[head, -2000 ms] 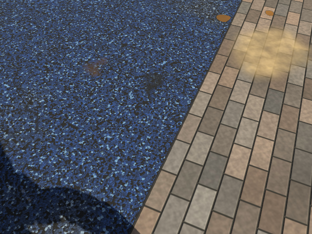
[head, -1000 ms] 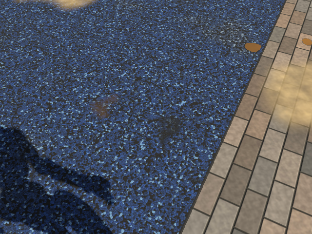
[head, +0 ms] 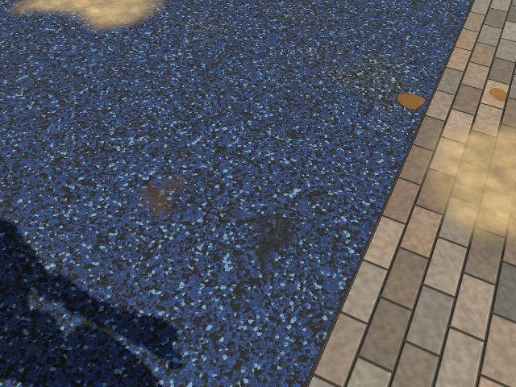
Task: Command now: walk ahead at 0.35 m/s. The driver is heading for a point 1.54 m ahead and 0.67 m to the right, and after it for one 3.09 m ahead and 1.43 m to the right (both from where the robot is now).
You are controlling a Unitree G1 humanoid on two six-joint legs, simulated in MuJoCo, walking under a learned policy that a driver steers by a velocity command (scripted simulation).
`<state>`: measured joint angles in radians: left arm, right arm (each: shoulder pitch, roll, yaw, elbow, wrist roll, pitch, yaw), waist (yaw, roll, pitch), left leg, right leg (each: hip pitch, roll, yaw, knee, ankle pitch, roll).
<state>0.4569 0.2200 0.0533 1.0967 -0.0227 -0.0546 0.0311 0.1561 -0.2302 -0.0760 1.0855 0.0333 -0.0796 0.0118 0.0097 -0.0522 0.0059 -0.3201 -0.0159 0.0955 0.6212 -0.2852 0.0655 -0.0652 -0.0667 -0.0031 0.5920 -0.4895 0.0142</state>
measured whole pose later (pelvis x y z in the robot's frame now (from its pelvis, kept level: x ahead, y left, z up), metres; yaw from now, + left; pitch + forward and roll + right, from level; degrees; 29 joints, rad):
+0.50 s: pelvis +0.24 -0.04 -0.01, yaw -11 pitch +2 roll +1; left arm 0.01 0.21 0.06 0.81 -0.03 -0.06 -0.07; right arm 0.41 -0.24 -0.05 1.07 0.00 -0.06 -0.03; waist -0.04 -0.01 0.04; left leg 0.16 0.05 0.26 0.43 -0.51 -0.03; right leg -0.55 0.00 -0.09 0.60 -0.10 -0.15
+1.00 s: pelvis +0.53 -0.10 +0.00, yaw -29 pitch +3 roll +0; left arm 0.39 0.28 0.09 0.82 -0.02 -0.05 0.02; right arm 0.00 -0.26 -0.04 0.75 0.00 -0.14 0.01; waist 0.08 0.01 0.00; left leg -0.47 -0.02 -0.04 0.45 -0.03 0.01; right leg -0.09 0.11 0.22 0.54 -0.47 -0.07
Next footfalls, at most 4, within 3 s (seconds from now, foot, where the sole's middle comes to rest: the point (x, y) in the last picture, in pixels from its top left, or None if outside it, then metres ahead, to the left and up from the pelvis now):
0.50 right None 0.40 -0.16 -0.76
1.00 left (287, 310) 0.73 -0.07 -0.76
1.48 right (416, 298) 0.78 -0.45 -0.76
2.02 left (393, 198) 1.17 -0.45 -0.76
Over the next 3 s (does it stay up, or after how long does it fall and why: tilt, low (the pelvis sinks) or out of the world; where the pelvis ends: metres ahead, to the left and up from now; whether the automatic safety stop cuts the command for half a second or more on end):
stays up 1.36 -0.77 0.01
